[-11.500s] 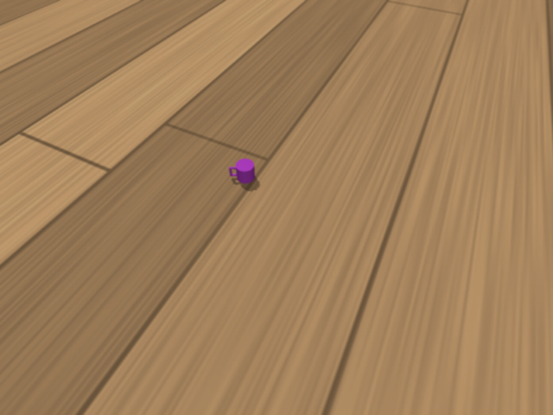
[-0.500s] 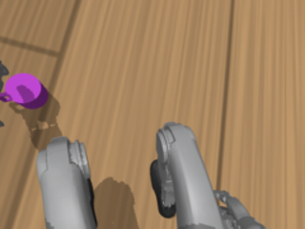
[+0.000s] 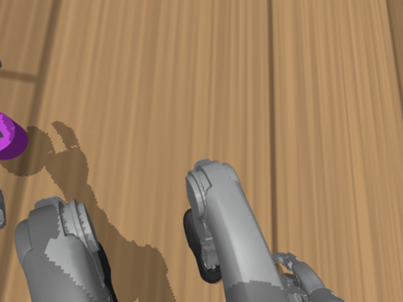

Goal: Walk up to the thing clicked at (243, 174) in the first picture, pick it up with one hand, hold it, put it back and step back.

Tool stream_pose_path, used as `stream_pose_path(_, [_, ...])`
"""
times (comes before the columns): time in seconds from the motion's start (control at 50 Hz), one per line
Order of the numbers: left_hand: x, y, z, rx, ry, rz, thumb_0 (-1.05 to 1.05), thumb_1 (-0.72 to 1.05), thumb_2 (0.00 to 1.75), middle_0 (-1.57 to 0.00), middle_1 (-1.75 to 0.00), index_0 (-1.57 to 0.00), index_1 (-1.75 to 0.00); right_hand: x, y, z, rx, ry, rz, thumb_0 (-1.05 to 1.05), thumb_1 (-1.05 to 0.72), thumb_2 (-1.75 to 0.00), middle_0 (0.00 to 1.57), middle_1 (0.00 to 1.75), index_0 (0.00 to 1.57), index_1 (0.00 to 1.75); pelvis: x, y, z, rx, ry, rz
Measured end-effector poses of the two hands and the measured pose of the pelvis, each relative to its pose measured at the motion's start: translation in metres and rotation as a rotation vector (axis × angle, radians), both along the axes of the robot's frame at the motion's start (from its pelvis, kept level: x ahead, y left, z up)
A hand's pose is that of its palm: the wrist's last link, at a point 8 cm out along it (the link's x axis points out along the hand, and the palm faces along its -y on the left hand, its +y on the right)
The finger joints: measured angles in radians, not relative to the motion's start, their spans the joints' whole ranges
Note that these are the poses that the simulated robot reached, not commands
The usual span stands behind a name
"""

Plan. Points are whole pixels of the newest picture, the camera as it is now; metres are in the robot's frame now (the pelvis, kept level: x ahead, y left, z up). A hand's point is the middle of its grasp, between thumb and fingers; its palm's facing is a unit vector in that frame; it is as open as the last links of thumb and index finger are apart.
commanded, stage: approach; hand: left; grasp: from above
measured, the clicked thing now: out of the picture +0.47 +0.33 -0.28
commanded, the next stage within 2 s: rest palm in 0.44 s
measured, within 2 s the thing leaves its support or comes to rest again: neither
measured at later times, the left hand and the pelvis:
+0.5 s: hand out of the picture +0.43 +0.33 -0.18, palm faces -0.45 -0.07 -0.89, open 13.8 cm; pelvis +0.00 +0.00 +0.00, yaw +1 degrees
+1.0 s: hand out of the picture +0.46 +0.31 -0.21, palm faces -0.50 -0.11 -0.86, open 13.9 cm; pelvis +0.00 +0.00 +0.00, yaw -1 degrees
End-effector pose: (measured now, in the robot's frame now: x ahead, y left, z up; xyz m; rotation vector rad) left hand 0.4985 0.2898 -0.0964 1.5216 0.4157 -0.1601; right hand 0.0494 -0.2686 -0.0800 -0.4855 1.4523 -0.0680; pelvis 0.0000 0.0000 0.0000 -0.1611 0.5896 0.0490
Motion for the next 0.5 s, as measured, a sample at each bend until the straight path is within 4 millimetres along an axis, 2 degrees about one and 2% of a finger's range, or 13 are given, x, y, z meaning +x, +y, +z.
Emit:
stream_pose_path(0.06, [0.006, -0.002, 0.007, 0.014, 0.023, 0.036, 0.0, -0.5, 0.96, -0.07, -1.09, -0.1, -1.07, -0.011, 0.001, 0.002, 0.013, 0.012, -0.033, 0.0, -0.91, -0.9, 0.2, 0.3, 0.2, 0.3, 0.0, -0.001, 0.004, 0.003, 0.005, -0.004])
stream_pose_path(0.12, [0.004, 0.001, 0.009, 0.018, 0.07, 0.07, 0.0, -0.5, 0.95, -0.07, -1.09, -0.1, -1.06, -0.02, 0.002, 0.003, 0.029, 0.027, -0.059, 0.0, -0.91, -0.9, 0.2, 0.3, 0.2, 0.3, 0.0, -0.002, 0.007, 0.006, 0.004, -0.006])
stream_pose_path(0.26, [-0.031, 0.025, -0.007, -0.012, 0.205, 0.1, 0.0, -0.5, 0.95, -0.07, -1.09, -0.1, -1.06, -0.027, 0.004, 0.003, 0.055, 0.073, -0.047, 0.01, -0.91, -0.89, 0.21, 0.3, 0.2, 0.3, -0.003, -0.004, 0.011, 0.012, -0.017, -0.002])
stream_pose_path(0.38, [-0.06, 0.044, -0.022, -0.038, 0.189, 0.032, 0.0, -0.49, 0.94, -0.07, -1.09, -0.1, -1.06, -0.013, -0.002, -0.003, 0.037, 0.1, 0.029, 0.01, -0.91, -0.89, 0.21, 0.3, 0.2, 0.3, -0.004, -0.005, 0.004, 0.007, -0.034, 0.006])
stream_pose_path(0.44, [-0.065, 0.047, -0.024, -0.035, 0.146, -0.006, 0.0, -0.49, 0.94, -0.08, -1.09, -0.11, -1.06, 0.0, -0.006, -0.006, 0.019, 0.084, 0.063, 0.01, -0.91, -0.89, 0.21, 0.3, 0.2, 0.3, -0.004, -0.004, -0.001, 0.007, -0.041, 0.011])
stream_pose_path(0.5, [-0.06, 0.044, -0.025, -0.031, 0.1, -0.028, 0.0, -0.49, 0.96, -0.08, -1.1, -0.11, -1.07, 0.015, -0.008, -0.007, -0.001, 0.05, 0.092, 0.01, -0.91, -0.89, 0.21, 0.3, 0.2, 0.3, -0.005, -0.003, -0.004, 0.003, -0.042, 0.013])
